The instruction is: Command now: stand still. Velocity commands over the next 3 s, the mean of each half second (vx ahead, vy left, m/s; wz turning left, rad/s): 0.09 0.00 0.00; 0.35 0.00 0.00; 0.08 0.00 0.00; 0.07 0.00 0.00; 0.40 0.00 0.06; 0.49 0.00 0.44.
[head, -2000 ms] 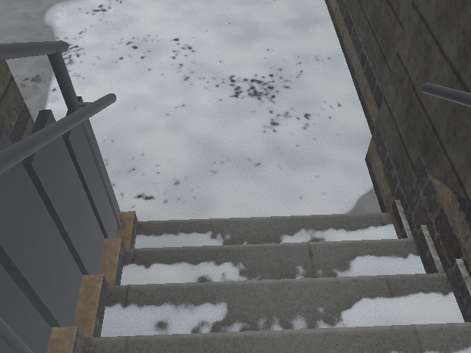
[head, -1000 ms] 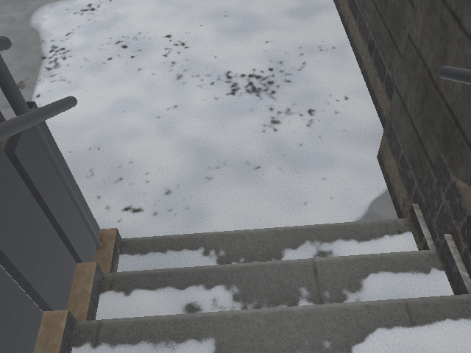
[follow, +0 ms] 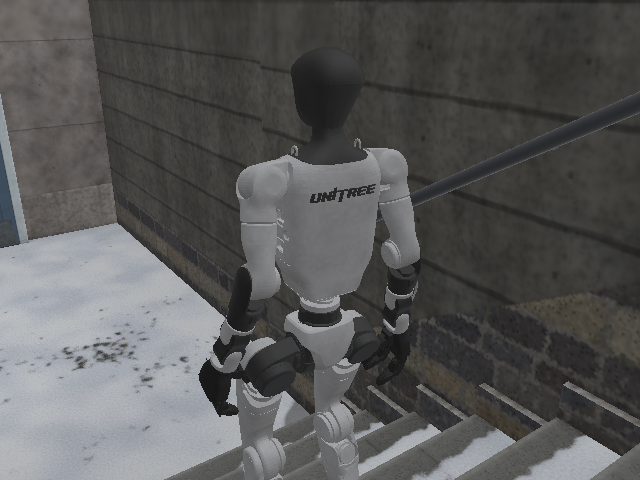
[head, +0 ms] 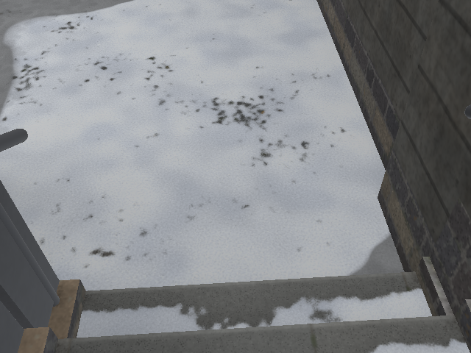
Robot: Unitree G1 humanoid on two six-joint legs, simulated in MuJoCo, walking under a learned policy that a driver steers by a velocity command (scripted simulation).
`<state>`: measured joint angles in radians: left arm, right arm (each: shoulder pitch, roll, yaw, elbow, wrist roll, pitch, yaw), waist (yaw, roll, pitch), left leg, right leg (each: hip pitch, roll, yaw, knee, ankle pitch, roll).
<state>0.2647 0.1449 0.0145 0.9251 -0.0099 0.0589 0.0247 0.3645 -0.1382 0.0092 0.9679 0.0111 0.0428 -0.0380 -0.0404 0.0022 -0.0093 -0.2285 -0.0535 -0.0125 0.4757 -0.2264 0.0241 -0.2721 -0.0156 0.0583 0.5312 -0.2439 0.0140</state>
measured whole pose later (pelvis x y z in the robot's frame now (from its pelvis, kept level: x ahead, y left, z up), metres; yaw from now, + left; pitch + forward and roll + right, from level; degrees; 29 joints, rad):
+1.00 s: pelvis +0.27 +0.01 -0.12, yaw +2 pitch +2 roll +2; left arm 0.10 0.19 0.03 0.80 0.00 -0.04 -0.04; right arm 0.55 -0.12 0.00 1.08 0.03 -0.03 -0.08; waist -0.07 -0.06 -0.03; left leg -0.22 -0.10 0.02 1.22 -0.79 0.06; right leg -0.42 0.00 -0.02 0.39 0.45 -0.04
